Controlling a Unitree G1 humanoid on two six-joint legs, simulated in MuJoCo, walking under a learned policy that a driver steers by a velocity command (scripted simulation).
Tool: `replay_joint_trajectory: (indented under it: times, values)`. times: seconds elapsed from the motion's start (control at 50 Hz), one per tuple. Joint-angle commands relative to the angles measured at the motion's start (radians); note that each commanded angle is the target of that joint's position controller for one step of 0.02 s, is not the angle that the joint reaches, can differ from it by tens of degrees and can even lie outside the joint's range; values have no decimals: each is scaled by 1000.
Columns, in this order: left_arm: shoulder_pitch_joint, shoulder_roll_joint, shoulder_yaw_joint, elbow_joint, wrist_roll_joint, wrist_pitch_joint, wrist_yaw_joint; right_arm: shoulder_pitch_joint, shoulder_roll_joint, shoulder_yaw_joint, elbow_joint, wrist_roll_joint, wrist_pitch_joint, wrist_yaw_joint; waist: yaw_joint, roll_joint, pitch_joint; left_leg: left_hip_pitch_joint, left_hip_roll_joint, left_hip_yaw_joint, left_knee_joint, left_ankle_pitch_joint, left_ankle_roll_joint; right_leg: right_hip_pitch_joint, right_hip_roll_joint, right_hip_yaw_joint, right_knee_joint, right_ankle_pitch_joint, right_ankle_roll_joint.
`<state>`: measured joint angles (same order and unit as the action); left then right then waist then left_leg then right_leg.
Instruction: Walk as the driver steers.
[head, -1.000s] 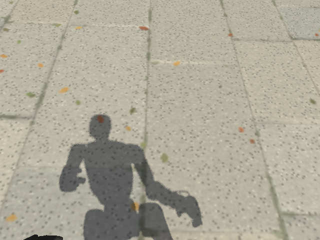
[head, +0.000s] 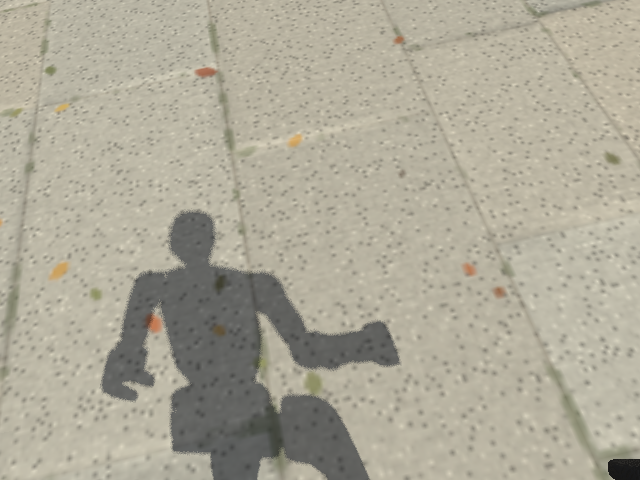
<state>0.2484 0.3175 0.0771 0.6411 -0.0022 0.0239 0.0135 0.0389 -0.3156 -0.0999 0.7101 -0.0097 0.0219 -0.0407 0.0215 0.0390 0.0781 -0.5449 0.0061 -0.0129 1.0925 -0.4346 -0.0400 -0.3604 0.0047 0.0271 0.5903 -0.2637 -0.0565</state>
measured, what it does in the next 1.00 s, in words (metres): walks ahead: left foot, then right foot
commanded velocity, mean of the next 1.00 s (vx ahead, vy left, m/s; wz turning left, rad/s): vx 0.46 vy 0.00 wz -0.23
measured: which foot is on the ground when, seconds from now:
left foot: up 0.00-0.36, down 0.38-0.78, up 0.80-1.00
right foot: down 0.00-0.38, up 0.40-0.76, down 0.78-1.00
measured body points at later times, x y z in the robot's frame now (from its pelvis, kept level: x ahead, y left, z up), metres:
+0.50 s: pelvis +0.08 +0.02 +0.00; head +0.09 +0.03 +0.45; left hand +0.34 +0.20 -0.07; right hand +0.06 -0.28 -0.09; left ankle +0.11 +0.14 -0.73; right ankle +0.02 -0.09 -0.67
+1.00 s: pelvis +0.29 -0.12 +0.00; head +0.30 -0.13 +0.45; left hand +0.39 +0.15 -0.11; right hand +0.36 -0.41 -0.11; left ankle +0.35 +0.00 -0.64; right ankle +0.17 -0.19 -0.73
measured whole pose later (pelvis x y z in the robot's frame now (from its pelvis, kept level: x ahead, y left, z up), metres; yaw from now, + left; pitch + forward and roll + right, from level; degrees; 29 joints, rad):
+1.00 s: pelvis +0.29 -0.12 +0.00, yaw -11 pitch +3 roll -2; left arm 0.40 0.28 0.04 0.75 0.04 -0.08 0.00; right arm 0.23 -0.32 -0.07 0.77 -0.03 0.00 0.08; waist 0.03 0.05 -0.03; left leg -0.69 0.06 0.00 1.20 -0.17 0.07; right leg -0.03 0.01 -0.16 0.31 -0.33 -0.01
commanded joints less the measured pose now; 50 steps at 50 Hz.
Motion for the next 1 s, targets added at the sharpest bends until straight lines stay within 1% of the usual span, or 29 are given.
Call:
replay_joint_trajectory:
  times: [0.02, 0.1, 0.22, 0.32, 0.34, 0.36, 0.38, 0.4, 0.42, 0.44, 0.46, 0.48, 0.5, 0.54, 0.56, 0.58, 0.62, 0.66, 0.72, 0.74, 0.76, 0.78, 0.8, 0.82, 0.84, 0.86, 0.88, 0.92, 1.0]
  values:
    - [-66, 165, 43, -107, -11, -14, 27, -30, -85, -25, -74, -3, -28, -2, -33, -163, -189, -133, -13, -90, 60, 103, -9, 238, -208, 339, -228, 367, -148]
    - [-31, 182, 51, -119, -16, -3, 42, -48, -45, -7, -68, 10, -35, 8, -15, -141, -204, -121, -60, -111, -125, 140, -41, 296, -170, 375, -198, 388, -147]
    - [-61, 198, 62, -153, -14, 17, 38, -57, -64, -9, -57, 19, -47, 25, -2, -199, -181, -12, -94, -144, -336, 129, -48, 238, -135, 501, -173, 305, -139]
    - [-96, 168, 43, -166, -9, 24, 23, 1, -85, -9, -40, 16, -62, 45, 6, -225, -217, 146, -62, -109, -477, 128, -15, 234, -128, 525, -94, 483, -135]
    - [-105, 159, 36, -165, -16, 24, 20, 38, -86, -8, -33, 17, -66, 51, -13, -205, -243, 240, -55, -91, -558, 184, 2, 193, -106, 520, -103, 293, -125]
    - [-103, 140, 26, -159, -19, 24, 16, 67, -74, -7, -24, 20, -69, 57, -34, -174, -234, 362, -48, -68, -650, 261, 20, 105, -68, 497, -106, 12, -104]
    - [-54, 87, 6, -144, -7, 18, 11, 106, -85, -11, -17, 17, -71, 56, -33, -71, -226, 489, 35, -159, -690, 151, 57, -26, 0, 439, -26, -344, -69]
    - [-35, 32, -18, -138, 4, 7, 6, 200, -126, -12, -12, 4, -73, 49, -56, 79, -194, 569, 198, -396, -806, -193, 140, -197, 119, 261, 240, -449, -8]
    - [-82, 65, -8, -189, -31, -16, 10, 253, -224, -36, 16, -20, -89, 59, -59, 244, -70, 492, 342, -771, -956, -519, 290, -412, 131, 203, 422, -382, 8]
    - [-112, 137, 7, -173, -32, -34, 15, 203, -183, -27, 1, -2, -103, 55, -55, 171, 30, 433, 364, -763, -966, -522, 305, -474, 53, 199, 493, -275, 22]
    - [-113, 156, 14, -153, -19, -47, 12, 190, -145, -16, -2, 15, -106, 42, -53, 123, 41, 433, 323, -658, -949, -424, 271, -475, 25, 178, 512, -182, 35]
    - [-104, 141, 11, -136, -4, -57, 6, 204, -130, -8, -6, 21, -105, 34, -56, 89, 0, 461, 278, -572, -937, -348, 237, -461, 7, 142, 526, -129, 45]
    - [-119, 120, 5, -142, 2, -70, -1, 228, -130, -4, 3, 25, -105, 31, -66, 76, -3, 468, 255, -516, -943, -294, 226, -468, -14, 115, 519, -69, 54]
    - [-149, 73, -8, -148, 1, -89, -8, 285, -123, 5, 15, 24, -113, 30, -86, 77, -19, 457, 213, -423, -959, -206, 219, -449, -43, 48, 510, 33, 65]
    - [-168, 75, -17, -134, 94, -55, -57, 305, -148, -2, 45, -34, -94, 51, -80, 14, -25, 376, 165, -353, -971, -178, 205, -371, -16, 12, 460, 56, 65]
    - [-167, 56, -21, -140, 82, -43, -80, 307, -153, -7, 42, -31, -89, 59, -81, 81, -16, 351, 149, -306, -981, -136, 201, -333, -14, -19, 400, 54, 68]
    - [-197, 46, -29, -141, 49, -37, -96, 322, -146, -6, 46, -12, -86, 69, -99, 141, -10, 335, 143, -255, -999, -81, 197, -265, -23, -52, 265, 60, 74]
    - [-243, 42, -34, -151, 36, -45, -92, 349, -146, -6, 56, -9, -85, 72, -113, 148, 0, 313, 148, -262, -989, -31, 199, -170, -18, -67, 113, 37, 81]
    - [-200, 57, -28, -134, 32, -60, -68, 360, -175, -14, 65, -10, -78, 66, -79, 125, 6, 260, 186, -306, -945, -17, 221, 36, 14, -75, -56, -29, 63]
    - [-117, 65, -23, -106, 30, -70, -52, 341, -169, -12, 65, -7, -76, 63, -24, 90, -5, 212, 176, -297, -881, 33, 214, 175, 14, -69, -136, 22, 49]
    - [33, 102, -5, -54, 38, -84, -31, 331, -139, -4, 65, -7, -83, 64, 51, 22, -78, 115, 119, -251, -706, 166, 197, 421, 15, -54, -141, 15, 38]
    - [230, 180, 19, -21, 58, -96, -13, 297, -82, 14, 42, -4, -97, 67, 166, -118, -214, -22, 18, -149, -370, 160, 172, 663, -169, 140, -196, -208, 18]
    - [323, 312, 46, -7, 79, -92, -2, 283, 26, 43, -33, 32, -111, 63, 177, -397, -319, -274, -83, -45, -43, -98, 142, 786, -443, 590, -371, -638, -39]
    - [230, 247, 34, -16, 73, -91, 2, 246, -42, 32, -25, 18, -94, 54, 133, -226, -235, -326, -28, -96, 117, -1, 154, 617, -461, 686, -393, -674, -64]
    - [148, 159, 6, -23, 67, -94, -1, 212, -62, 24, -19, 5, -84, 64, 87, -132, -141, -324, 18, -103, 139, 93, 153, 518, -405, 524, -363, -528, -48]
    - [104, 106, -9, -18, 61, -96, -7, 236, -58, 25, 0, -1, -78, 80, 50, -121, -111, -277, 54, -89, 115, 152, 138, 444, -349, 377, -377, -390, -29]
    - [91, 83, -17, -10, 54, -99, -5, 245, -57, 22, 13, -11, -66, 94, 30, -150, -87, -258, 74, -72, 103, 171, 126, 402, -313, 280, -407, -316, -18]
    - [112, 65, -22, 22, 38, -111, -4, 216, -36, 28, 9, -23, -41, 114, 18, -180, -27, -279, 94, -47, 132, 217, 110, 357, -275, 140, -440, -164, -2]
    - [160, 37, -25, 83, 34, -134, -14, 81, -14, 41, -41, -18, -28, 133, 6, -125, 44, -381, 93, -29, 123, 341, 109, 358, -261, -53, -481, 97, -4]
